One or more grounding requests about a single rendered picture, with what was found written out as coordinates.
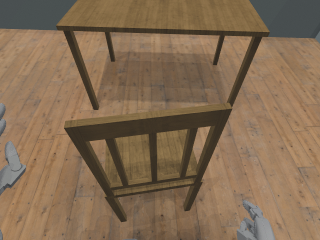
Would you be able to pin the robot right hand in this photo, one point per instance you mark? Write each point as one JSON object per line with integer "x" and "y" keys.
{"x": 260, "y": 229}

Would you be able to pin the table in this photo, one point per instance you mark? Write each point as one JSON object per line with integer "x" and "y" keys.
{"x": 183, "y": 17}

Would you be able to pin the robot left hand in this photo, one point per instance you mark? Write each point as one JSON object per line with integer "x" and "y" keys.
{"x": 10, "y": 173}

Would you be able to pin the chair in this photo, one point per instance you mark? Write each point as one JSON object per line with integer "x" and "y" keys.
{"x": 149, "y": 151}

